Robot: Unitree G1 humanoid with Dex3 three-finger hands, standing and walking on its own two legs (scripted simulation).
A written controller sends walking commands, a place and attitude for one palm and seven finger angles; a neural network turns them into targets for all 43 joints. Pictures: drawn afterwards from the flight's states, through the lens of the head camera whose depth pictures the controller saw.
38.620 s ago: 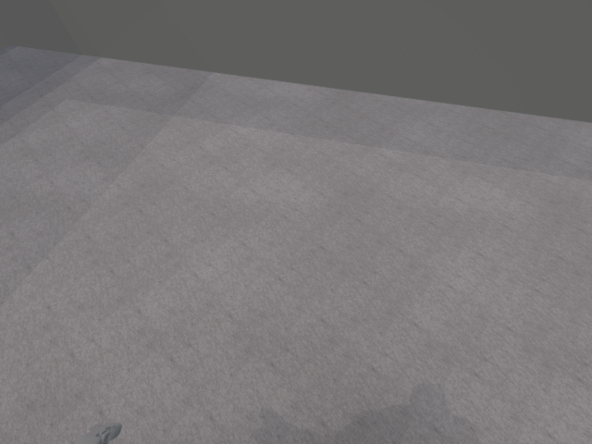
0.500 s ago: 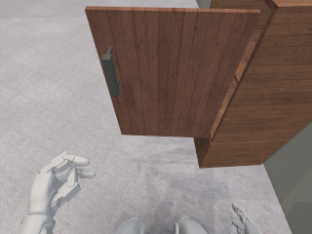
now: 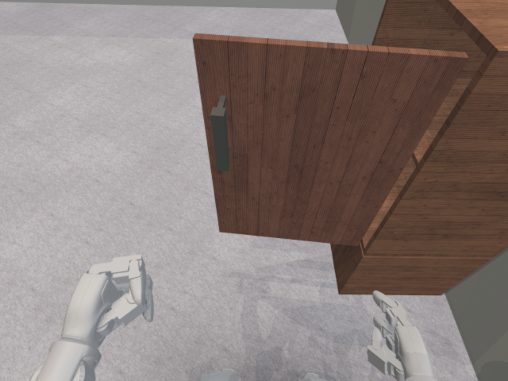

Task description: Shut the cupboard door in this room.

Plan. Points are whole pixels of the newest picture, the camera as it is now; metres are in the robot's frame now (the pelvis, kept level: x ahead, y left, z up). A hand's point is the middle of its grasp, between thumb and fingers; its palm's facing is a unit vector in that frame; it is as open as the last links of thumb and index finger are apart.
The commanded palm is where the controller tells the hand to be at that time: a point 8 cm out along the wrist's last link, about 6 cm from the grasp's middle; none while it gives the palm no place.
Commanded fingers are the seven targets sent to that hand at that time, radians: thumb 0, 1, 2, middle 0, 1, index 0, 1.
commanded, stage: raise the hand and make a fist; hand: left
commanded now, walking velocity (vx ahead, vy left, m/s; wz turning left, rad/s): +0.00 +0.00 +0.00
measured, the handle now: (222, 134) +0.54 +0.11 +0.07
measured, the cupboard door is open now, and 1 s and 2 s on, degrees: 84 84 84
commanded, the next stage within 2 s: bring the fist close to the handle in 0.54 s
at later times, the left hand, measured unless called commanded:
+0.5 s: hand (127, 285) +0.23 +0.19 +0.08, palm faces +0.02 -1.00 -0.06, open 3.1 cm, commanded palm +0.20 +0.24 +0.08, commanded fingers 0.00 0.90 0.90 -1.30 -1.50 -1.30 -1.50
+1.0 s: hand (186, 248) +0.29 +0.13 +0.06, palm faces -0.08 -1.00 -0.04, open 3.1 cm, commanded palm +0.28 +0.19 +0.08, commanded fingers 0.00 0.90 0.90 -1.30 -1.50 -1.30 -1.50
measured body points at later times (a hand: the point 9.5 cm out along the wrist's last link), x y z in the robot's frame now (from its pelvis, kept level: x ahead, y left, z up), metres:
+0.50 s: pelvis +0.00 +0.00 +0.01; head +0.04 +0.01 +0.46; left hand +0.22 +0.25 +0.09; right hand +0.16 -0.24 -0.06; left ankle +0.00 +0.06 -0.67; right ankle +0.02 -0.11 -0.67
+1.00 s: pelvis +0.00 -0.02 +0.01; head +0.04 -0.03 +0.46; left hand +0.29 +0.19 +0.07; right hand +0.16 -0.26 -0.08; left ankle +0.00 +0.06 -0.67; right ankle +0.02 -0.11 -0.67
